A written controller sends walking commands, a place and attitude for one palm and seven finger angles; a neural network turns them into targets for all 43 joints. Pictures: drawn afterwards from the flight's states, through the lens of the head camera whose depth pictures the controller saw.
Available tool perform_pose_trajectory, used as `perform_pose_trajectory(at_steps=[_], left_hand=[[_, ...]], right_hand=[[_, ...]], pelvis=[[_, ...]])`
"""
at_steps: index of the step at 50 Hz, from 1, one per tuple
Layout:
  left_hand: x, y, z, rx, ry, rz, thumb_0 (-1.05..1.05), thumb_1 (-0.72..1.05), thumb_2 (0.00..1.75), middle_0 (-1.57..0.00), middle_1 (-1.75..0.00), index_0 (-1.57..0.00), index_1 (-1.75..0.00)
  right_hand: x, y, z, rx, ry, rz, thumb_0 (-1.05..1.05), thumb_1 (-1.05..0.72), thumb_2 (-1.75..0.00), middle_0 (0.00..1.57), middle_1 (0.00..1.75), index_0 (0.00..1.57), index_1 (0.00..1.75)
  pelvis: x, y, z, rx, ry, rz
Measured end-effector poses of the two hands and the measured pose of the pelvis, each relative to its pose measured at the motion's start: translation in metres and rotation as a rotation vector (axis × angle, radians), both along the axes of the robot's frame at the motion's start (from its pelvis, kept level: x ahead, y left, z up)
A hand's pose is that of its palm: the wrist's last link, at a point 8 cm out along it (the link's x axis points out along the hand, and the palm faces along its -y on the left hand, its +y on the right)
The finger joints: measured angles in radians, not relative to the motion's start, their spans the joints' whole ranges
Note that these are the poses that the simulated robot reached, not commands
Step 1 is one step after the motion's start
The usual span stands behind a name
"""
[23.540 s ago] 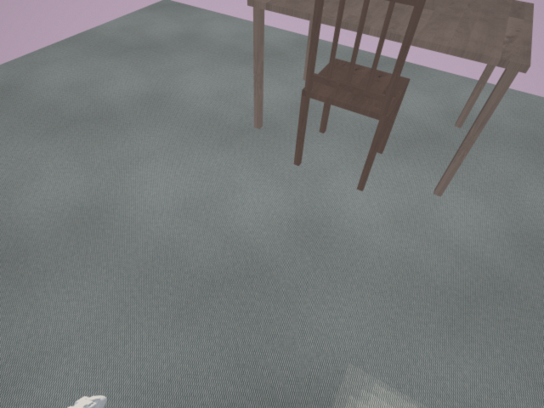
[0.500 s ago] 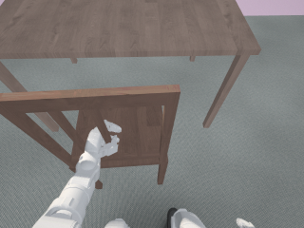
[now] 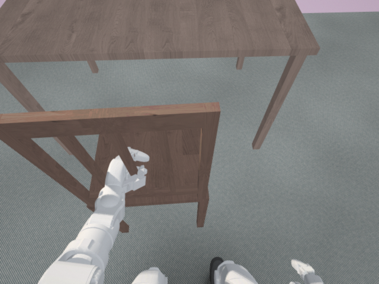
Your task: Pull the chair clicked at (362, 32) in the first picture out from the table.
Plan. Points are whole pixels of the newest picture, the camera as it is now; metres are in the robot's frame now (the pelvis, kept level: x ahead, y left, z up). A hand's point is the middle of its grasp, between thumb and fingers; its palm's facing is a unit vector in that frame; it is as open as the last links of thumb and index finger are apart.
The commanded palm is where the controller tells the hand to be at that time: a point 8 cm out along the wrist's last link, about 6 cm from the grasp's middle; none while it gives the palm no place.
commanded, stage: step backward, pulling the chair out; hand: left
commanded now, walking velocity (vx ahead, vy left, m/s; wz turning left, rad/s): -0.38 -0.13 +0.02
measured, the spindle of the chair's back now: (132, 168) +0.37 +0.14 -0.05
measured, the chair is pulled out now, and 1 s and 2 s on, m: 0.27 0.44 0.62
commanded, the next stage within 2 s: stop walking, hand still on the chair in 1.32 s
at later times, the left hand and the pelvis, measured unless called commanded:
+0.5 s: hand (136, 209) +0.28 +0.12 -0.06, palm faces -0.05 -0.98 -0.18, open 4.8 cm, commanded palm +0.26 +0.18 -0.05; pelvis -0.07 +0.01 +0.00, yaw +0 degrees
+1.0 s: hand (135, 256) +0.18 +0.11 -0.06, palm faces -0.04 -0.98 -0.17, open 4.8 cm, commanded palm +0.16 +0.17 -0.05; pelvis -0.17 +0.00 +0.00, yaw -1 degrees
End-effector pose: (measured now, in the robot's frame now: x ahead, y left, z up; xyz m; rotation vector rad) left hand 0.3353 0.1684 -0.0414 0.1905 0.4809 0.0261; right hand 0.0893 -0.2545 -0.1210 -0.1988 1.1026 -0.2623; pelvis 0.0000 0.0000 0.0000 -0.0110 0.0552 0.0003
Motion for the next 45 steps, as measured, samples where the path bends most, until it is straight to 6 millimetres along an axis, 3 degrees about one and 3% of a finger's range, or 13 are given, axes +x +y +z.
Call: perform_pose_trajectory(at_steps=[6, 15, 26, 34, 38, 45], left_hand=[[-0.018, 0.003, 0.000, -0.008, -0.009, -0.034, 0.01, 0.76, 0.82, -0.35, -1.26, -0.50, -1.45], [-0.042, 0.003, 0.000, 0.004, -0.011, 0.000, 0.01, 0.75, 0.83, -0.37, -1.25, -0.50, -1.45], [-0.079, 0.007, 0.001, -0.016, -0.008, -0.031, 0.01, 0.77, 0.82, -0.33, -1.27, -0.50, -1.45], [-0.107, 0.006, 0.002, 0.006, -0.008, 0.003, 0.01, 0.75, 0.82, -0.36, -1.25, -0.50, -1.45], [-0.119, 0.001, 0.002, 0.012, -0.004, 0.032, 0.01, 0.74, 0.82, -0.38, -1.23, -0.50, -1.45], [-0.148, -0.004, 0.003, -0.002, 0.005, 0.013, 0.01, 0.76, 0.81, -0.34, -1.23, -0.50, -1.45]], right_hand=[[-0.020, -0.004, 0.010, -0.057, 0.006, 0.006, 0.01, -0.91, -0.90, 0.20, 0.30, 0.20, 0.30], [-0.043, -0.003, 0.003, 0.004, 0.019, 0.016, 0.01, -0.91, -0.90, 0.20, 0.30, 0.20, 0.30], [-0.079, -0.005, 0.017, -0.071, 0.004, 0.019, 0.01, -0.91, -0.90, 0.20, 0.30, 0.20, 0.30], [-0.106, 0.005, 0.004, 0.037, 0.026, 0.053, 0.01, -0.91, -0.90, 0.20, 0.30, 0.20, 0.30], [-0.124, -0.006, 0.002, 0.043, 0.011, 0.008, 0.01, -0.90, -0.90, 0.21, 0.30, 0.20, 0.30], [-0.156, -0.030, 0.011, -0.065, 0.003, -0.007, 0.01, -0.91, -0.90, 0.20, 0.30, 0.20, 0.30]], pelvis=[[-0.016, 0.007, 0.000, 0.012, -0.006, -0.005], [-0.039, -0.010, 0.001, -0.014, -0.016, -0.006], [-0.075, 0.007, 0.002, 0.005, -0.008, -0.002], [-0.102, -0.014, 0.005, -0.032, -0.016, -0.034], [-0.121, -0.021, 0.005, -0.023, -0.015, -0.031], [-0.148, -0.008, 0.003, 0.000, 0.003, -0.008]])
